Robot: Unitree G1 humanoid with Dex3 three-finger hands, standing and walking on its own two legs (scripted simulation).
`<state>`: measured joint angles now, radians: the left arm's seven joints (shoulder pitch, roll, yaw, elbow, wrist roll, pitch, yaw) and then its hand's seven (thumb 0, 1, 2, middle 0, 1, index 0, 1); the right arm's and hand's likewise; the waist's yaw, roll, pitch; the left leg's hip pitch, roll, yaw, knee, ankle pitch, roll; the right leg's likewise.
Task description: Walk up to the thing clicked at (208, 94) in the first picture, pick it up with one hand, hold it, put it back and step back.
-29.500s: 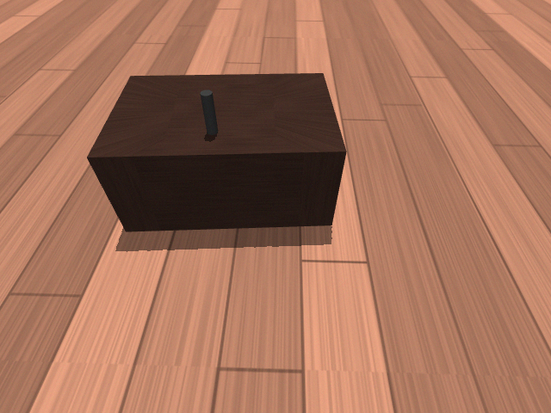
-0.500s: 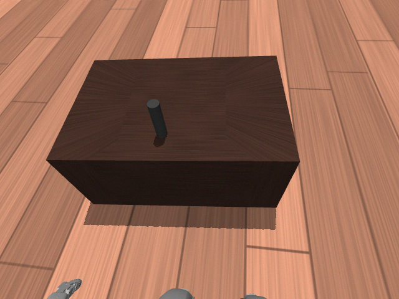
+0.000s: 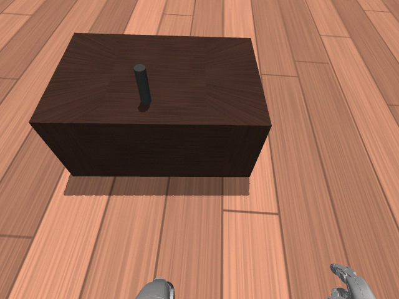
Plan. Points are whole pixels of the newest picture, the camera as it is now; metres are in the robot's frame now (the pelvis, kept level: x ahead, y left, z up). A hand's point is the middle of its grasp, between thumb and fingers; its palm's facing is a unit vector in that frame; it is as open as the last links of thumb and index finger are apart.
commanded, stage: step back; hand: left
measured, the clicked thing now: (143, 85) +0.90 +0.27 -0.22
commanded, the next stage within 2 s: stand in 1.60 s
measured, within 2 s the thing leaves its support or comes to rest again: neither
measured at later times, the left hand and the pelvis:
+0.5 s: hand out of the picture -0.05 +0.25 -0.14, palm faces +0.09 -0.93 -0.36, open 7.4 cm; pelvis -0.16 -0.02 +0.01, yaw +7 degrees
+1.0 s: hand out of the picture -0.21 +0.24 -0.13, palm faces +0.09 -0.92 -0.39, open 7.4 cm; pelvis -0.22 -0.04 +0.01, yaw +5 degrees
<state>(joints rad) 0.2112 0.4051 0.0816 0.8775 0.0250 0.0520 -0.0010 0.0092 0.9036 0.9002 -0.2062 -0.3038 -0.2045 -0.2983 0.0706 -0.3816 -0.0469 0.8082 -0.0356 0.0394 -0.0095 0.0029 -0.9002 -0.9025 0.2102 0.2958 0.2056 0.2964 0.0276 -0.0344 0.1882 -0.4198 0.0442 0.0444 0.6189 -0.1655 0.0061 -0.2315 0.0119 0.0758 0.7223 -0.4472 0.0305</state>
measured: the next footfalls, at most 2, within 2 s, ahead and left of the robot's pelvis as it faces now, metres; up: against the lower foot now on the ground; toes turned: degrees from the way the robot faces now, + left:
right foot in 0.02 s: +0.00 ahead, -0.13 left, +0.00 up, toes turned +3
left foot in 0.38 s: -0.15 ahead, +0.09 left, +0.00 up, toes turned +4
